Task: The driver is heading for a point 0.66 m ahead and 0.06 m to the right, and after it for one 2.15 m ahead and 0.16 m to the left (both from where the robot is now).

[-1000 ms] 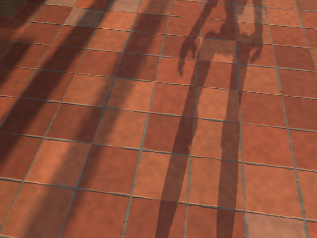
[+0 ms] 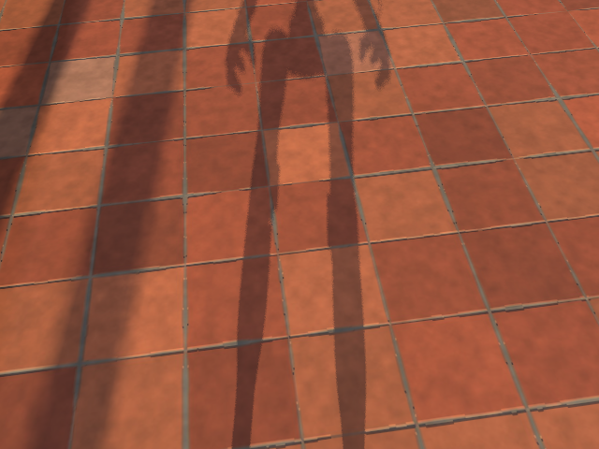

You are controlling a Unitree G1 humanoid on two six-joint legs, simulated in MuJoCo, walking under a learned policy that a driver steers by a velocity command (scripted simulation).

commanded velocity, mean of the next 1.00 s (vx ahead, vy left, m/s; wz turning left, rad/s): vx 0.50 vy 0.00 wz -0.27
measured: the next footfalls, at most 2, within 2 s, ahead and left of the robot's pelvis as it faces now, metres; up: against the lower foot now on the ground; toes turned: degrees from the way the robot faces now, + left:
left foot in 0.34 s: +0.40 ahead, +0.13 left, +0.00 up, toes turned -15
right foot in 0.82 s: +0.58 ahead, -0.20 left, +0.00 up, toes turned -19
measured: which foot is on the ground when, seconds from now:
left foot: up 0.00-0.32, down 0.34-0.84, up 0.86-1.00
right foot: down 0.00-0.36, up 0.38-0.80, down 0.82-1.00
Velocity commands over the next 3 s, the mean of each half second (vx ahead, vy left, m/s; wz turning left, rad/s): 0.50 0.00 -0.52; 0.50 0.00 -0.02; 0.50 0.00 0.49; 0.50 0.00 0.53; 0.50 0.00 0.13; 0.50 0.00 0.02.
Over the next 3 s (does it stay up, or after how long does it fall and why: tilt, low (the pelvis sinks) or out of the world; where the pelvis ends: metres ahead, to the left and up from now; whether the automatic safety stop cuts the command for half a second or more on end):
stays up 1.61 0.09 0.00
